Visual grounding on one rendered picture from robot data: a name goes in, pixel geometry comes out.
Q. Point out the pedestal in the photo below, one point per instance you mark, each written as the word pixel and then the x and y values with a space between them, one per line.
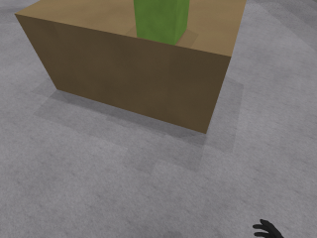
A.
pixel 90 48

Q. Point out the carton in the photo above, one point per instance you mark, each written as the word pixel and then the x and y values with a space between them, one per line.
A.
pixel 162 21

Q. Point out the right robot hand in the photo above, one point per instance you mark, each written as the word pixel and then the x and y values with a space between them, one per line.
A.
pixel 268 227

